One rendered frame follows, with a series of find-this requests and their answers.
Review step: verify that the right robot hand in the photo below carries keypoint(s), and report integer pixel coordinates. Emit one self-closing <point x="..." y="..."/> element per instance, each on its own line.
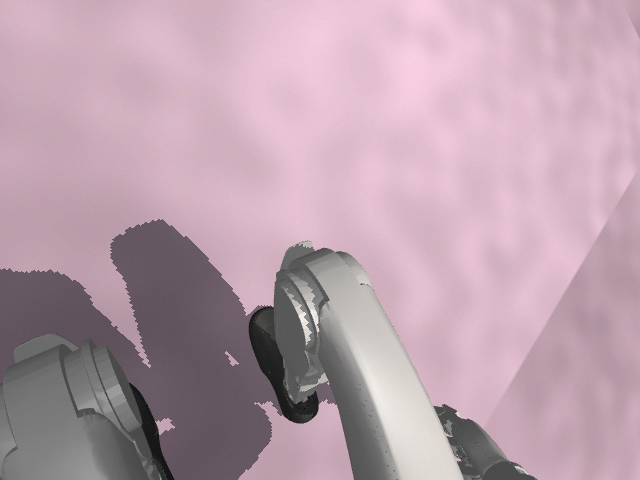
<point x="475" y="448"/>

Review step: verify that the right robot arm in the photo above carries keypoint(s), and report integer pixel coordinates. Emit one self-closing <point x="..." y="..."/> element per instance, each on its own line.
<point x="507" y="470"/>

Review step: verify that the left robot foot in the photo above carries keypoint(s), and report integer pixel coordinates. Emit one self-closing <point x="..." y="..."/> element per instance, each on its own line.
<point x="152" y="435"/>

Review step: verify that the right robot foot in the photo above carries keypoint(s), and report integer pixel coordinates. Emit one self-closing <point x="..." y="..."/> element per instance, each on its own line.
<point x="270" y="360"/>

